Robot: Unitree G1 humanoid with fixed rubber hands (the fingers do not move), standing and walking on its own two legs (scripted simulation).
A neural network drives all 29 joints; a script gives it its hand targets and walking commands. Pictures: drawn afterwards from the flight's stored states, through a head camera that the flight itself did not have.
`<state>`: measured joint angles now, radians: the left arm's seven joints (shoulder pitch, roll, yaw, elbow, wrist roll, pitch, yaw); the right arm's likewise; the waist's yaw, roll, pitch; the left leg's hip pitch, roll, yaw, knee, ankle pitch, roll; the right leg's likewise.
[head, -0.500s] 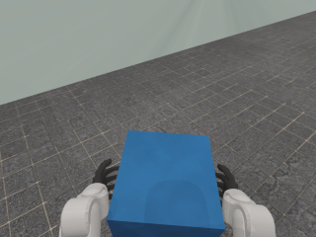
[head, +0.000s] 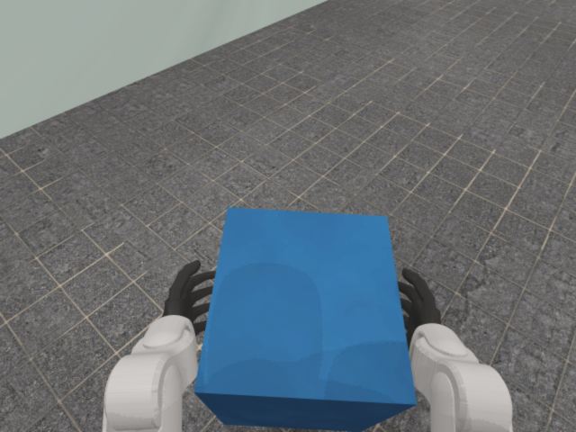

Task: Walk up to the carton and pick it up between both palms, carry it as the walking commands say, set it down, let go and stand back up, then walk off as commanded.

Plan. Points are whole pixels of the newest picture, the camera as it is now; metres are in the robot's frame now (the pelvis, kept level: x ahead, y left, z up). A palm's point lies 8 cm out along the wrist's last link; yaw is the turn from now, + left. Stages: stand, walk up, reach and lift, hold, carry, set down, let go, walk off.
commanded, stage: carry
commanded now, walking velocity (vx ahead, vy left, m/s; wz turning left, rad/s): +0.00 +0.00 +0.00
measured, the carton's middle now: (299, 328) +0.26 -0.01 +0.02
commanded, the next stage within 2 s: none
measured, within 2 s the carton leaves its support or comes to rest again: neither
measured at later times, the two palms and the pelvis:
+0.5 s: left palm (177, 256) +0.34 +0.15 +0.09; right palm (390, 249) +0.35 -0.14 +0.08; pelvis +0.11 +0.00 +0.01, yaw +1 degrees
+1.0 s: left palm (192, 233) +0.39 +0.14 +0.07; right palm (384, 221) +0.41 -0.15 +0.07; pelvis +0.17 -0.02 -0.01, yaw +8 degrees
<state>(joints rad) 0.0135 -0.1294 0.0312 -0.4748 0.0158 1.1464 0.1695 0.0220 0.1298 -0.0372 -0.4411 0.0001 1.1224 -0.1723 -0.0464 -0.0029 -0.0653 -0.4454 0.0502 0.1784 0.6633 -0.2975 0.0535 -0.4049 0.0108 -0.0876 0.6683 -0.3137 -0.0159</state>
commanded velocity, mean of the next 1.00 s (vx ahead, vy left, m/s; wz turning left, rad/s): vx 0.00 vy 0.00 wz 0.24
